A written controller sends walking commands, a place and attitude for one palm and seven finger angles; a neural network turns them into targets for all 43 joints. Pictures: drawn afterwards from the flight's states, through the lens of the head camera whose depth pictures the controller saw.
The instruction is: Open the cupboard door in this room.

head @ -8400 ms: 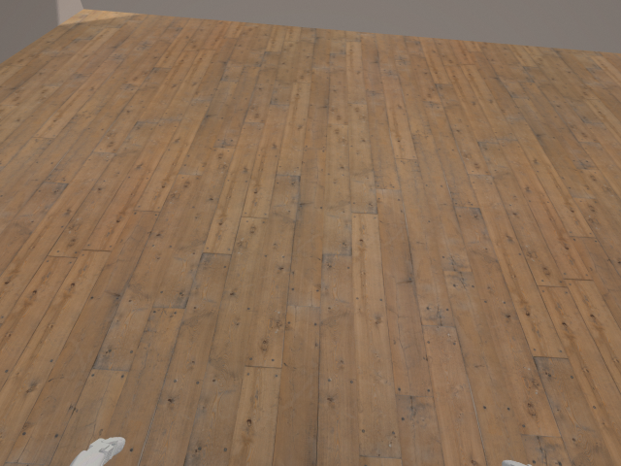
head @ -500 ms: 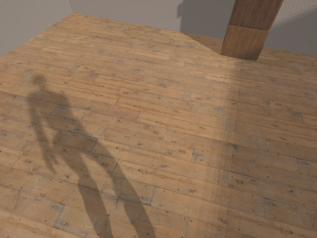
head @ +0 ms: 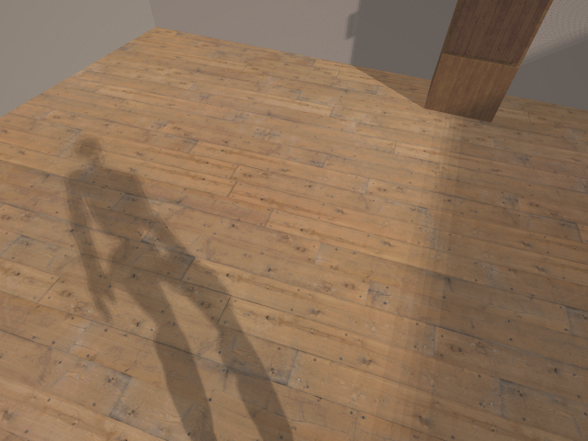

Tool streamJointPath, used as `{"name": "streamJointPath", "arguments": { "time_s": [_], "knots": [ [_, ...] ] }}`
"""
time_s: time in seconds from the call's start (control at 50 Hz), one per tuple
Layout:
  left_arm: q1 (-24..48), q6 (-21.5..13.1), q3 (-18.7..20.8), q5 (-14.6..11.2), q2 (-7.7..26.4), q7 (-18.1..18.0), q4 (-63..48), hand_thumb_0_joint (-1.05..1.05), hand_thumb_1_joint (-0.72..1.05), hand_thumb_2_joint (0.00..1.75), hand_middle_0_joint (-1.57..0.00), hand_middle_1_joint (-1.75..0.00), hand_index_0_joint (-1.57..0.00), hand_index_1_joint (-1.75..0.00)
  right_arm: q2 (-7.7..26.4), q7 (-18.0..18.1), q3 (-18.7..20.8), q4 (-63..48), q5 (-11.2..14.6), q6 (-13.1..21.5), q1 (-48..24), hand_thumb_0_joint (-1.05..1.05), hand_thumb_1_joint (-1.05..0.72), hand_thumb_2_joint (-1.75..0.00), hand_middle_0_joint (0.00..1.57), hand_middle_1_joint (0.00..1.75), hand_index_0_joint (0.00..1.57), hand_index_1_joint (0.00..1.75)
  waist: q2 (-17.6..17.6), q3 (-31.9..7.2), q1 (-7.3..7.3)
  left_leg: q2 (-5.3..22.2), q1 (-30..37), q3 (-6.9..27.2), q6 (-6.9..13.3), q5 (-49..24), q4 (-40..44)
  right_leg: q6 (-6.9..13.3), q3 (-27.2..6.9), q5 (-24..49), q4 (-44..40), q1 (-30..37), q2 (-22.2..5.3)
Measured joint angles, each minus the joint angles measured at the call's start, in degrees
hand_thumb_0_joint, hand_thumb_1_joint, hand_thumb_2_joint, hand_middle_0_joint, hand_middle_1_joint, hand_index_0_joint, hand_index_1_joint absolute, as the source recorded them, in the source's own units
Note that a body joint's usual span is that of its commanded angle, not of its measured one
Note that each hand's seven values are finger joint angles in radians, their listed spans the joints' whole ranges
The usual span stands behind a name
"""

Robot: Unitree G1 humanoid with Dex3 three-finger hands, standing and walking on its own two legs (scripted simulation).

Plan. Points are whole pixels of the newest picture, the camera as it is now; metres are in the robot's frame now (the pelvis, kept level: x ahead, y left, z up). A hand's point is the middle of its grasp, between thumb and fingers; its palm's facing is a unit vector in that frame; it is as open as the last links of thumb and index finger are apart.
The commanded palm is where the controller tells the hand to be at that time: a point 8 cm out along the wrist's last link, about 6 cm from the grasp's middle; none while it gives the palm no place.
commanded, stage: turn or walk to find it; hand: left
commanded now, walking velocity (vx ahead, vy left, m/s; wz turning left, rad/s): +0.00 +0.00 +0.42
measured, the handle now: out of the picture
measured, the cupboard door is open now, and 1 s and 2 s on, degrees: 0 0 0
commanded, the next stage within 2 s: stand and wait in 0.02 s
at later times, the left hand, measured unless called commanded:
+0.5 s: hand out of the picture +0.01 +0.19 -0.18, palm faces +0.03 -0.98 -0.21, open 7.4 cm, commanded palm none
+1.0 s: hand out of the picture +0.08 +0.17 -0.17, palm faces -0.13 -0.96 -0.25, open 7.4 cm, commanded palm none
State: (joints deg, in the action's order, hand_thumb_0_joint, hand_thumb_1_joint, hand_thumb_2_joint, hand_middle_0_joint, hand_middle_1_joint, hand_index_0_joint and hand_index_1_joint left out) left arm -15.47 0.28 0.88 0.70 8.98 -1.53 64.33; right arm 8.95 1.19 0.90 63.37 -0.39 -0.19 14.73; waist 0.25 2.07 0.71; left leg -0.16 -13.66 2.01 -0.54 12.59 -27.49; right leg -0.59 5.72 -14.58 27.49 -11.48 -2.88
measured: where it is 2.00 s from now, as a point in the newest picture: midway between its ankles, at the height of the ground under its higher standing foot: outside the picture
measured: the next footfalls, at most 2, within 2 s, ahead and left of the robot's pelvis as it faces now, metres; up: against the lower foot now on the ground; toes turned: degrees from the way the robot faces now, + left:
left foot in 1.14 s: +0.03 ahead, +0.12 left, +0.00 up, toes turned -9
right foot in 1.52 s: -0.01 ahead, -0.11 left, +0.00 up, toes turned -5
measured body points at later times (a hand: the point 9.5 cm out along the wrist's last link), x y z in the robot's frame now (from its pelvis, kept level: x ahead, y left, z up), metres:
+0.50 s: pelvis +0.00 +0.00 +0.00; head +0.01 +0.00 +0.45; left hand +0.01 +0.24 -0.16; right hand +0.03 -0.23 -0.16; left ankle +0.02 +0.13 -0.74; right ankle +0.00 -0.12 -0.74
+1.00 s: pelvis -0.01 -0.02 +0.00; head +0.04 -0.04 +0.44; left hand +0.08 +0.22 -0.15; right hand +0.04 -0.29 -0.15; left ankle -0.02 +0.13 -0.68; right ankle +0.00 -0.12 -0.74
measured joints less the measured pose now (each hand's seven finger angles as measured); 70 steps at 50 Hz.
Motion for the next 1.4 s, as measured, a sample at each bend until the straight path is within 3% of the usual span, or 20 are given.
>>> {"name": "streamJointPath", "arguments": {
  "time_s": [0.18, 0.38, 0.5, 0.76, 0.82, 0.88, 0.96, 1.06, 1.14, 1.22, 1.3, 1.4],
  "knots": [
    [1.3, 0.5, 0.5, 0.1, 0.5, 0.1, -1.3, 0.00, 0.90, 0.90, -0.20, -0.30, -0.20, -0.30, 0.3, -0.3, 0.1, -1.2, -0.4, -0.9, -0.7, 0.01, -0.92, -0.90, 0.20, 0.30, 0.20, 0.30, 0.1, 0.8, 0.12, -0.5, -2.2, 1.3, 0.1, 0.8, -2.7, 0.0, 1.2, -1.0, 2.0, -1.3, -0.5],
    [1.7, -0.3, 0.2, 0.1, 1.2, 0.4, -0.4, 0.00, 0.90, 0.90, -0.20, -0.30, -0.20, -0.30, 0.5, -0.3, -0.4, 0.0, 0.0, 0.0, -0.7, 0.01, -0.92, -0.90, 0.20, 0.30, 0.20, 0.30, 0.1, 0.7, 0.36, -0.4, -0.1, 1.1, 0.2, -0.2, 0.0, -0.1, 1.1, 0.2, -0.8, 0.7, -0.3],
    [1.2, 0.7, 0.6, 0.1, 1.3, 0.7, -0.4, 0.00, 0.90, 0.90, -0.20, -0.30, -0.20, -0.30, 1.0, 0.3, 0.0, -0.8, -0.1, -0.2, -1.9, 0.01, -0.91, -0.90, 0.20, 0.30, 0.20, 0.30, -0.7, 0.7, 0.55, 0.8, 0.3, -1.0, -0.1, 0.1, -0.1, 0.2, -1.0, 0.7, -0.6, 0.1, 0.8],
    [3.0, 2.2, 2.9, 0.6, 3.0, 2.2, -5.4, 0.00, 0.90, 0.90, -0.20, -0.30, -0.20, -0.30, 2.0, 0.3, 1.6, -5.0, -0.4, -1.4, -2.9, 0.01, -0.91, -0.90, 0.20, 0.30, 0.20, 0.30, -0.8, 3.2, 0.22, 3.6, -3.8, -5.9, -1.2, 3.1, -5.6, 1.4, -6.0, -1.7, 7.9, -7.9, 3.3],
    [3.2, 1.8, 3.0, 0.9, 3.1, 2.3, -6.6, 0.00, 0.90, 0.90, -0.20, -0.30, -0.20, -0.30, 3.0, 0.3, 2.2, -5.7, -0.4, -1.9, -3.2, 0.01, -0.91, -0.90, 0.20, 0.30, 0.20, 0.30, -1.8, 3.0, 0.10, 4.7, -4.9, -6.0, -1.4, 5.1, -8.2, 2.2, -6.2, -2.7, 9.6, -8.8, 4.4],
    [3.9, 1.4, 3.0, 0.8, 2.9, 2.0, -7.7, 0.00, 0.90, 0.90, -0.20, -0.30, -0.20, -0.30, 4.1, 0.3, 2.6, -6.2, -0.4, -2.7, -4.6, 0.01, -0.91, -0.90, 0.20, 0.30, 0.20, 0.30, -1.7, 3.1, 0.35, 3.1, -8.9, -4.0, -1.4, 13.1, -20.2, 2.9, -6.7, -2.3, 9.0, -8.9, 4.5],
    [4.6, 1.4, 2.8, 0.8, 2.4, 1.5, -8.5, 0.00, 0.90, 0.90, -0.20, -0.30, -0.20, -0.30, 5.0, 0.2, 2.7, -7.5, -0.3, -2.5, -7.1, 0.01, -0.91, -0.90, 0.20, 0.30, 0.20, 0.30, -0.9, 3.6, 0.72, 1.9, -11.8, -3.1, -1.8, 13.5, -29.4, 2.8, -8.3, 0.6, 4.6, -7.7, 4.5],
    [5.0, 1.1, 1.9, 1.2, 2.3, 1.0, -8.6, 0.00, 0.90, 0.90, -0.20, -0.30, -0.20, -0.30, 5.1, 0.1, 2.1, -8.1, 0.0, -1.6, -8.4, 0.01, -0.91, -0.90, 0.19, 0.30, 0.20, 0.30, -0.3, 2.5, 0.43, 1.5, -8.2, -2.3, -1.6, 12.2, -21.7, 1.8, -9.0, 2.5, 1.4, -6.7, 4.6],
    [5.5, 0.4, 1.1, 0.7, 3.1, 1.1, -7.6, 0.00, 0.90, 0.90, -0.21, -0.30, -0.20, -0.30, 4.8, -0.5, 0.9, -6.6, 0.3, 0.1, -7.1, 0.01, -0.91, -0.90, 0.19, 0.30, 0.20, 0.30, -0.4, 0.9, -0.21, 1.7, 0.0, -1.3, -0.1, 5.4, -4.2, 0.5, -7.6, 1.3, 2.5, -5.8, 4.8],
    [6.1, 0.9, 1.2, 0.3, 5.5, 0.7, -6.0, 0.00, 0.90, 0.90, -0.20, -0.30, -0.20, -0.30, 3.1, -0.8, -0.3, -4.0, -0.2, 0.0, -5.2, 0.01, -0.91, -0.90, 0.20, 0.30, 0.20, 0.30, 3.0, -0.9, 0.57, -0.5, 2.6, -1.6, 1.5, 5.4, -1.7, -0.9, -6.5, -3.7, 5.5, -4.6, 2.2],
    [6.2, 1.6, 1.0, 0.2, 6.0, 0.6, -5.1, 0.00, 0.90, 0.90, -0.20, -0.30, -0.20, -0.30, 1.9, -0.4, -0.6, -3.5, -0.5, -0.3, -4.0, 0.01, -0.91, -0.90, 0.20, 0.30, 0.20, 0.30, 2.1, -1.7, -0.01, -0.8, 3.5, -0.4, 2.1, 3.3, 1.8, -1.8, -5.0, -8.6, 13.1, -5.3, 1.3],
    [7.1, 1.6, 1.0, -0.1, 5.5, 0.5, -5.8, 0.00, 0.90, 0.90, -0.20, -0.30, -0.20, -0.30, 1.1, -0.5, -0.2, -4.2, -0.6, -0.5, -3.2, 0.01, -0.90, -0.90, 0.20, 0.30, 0.20, 0.30, 0.0, 0.4, -0.94, -1.3, 1.8, 1.7, 1.9, 1.2, 3.5, -2.5, -4.7, -11.7, 16.1, -6.3, 1.1]
  ]
}}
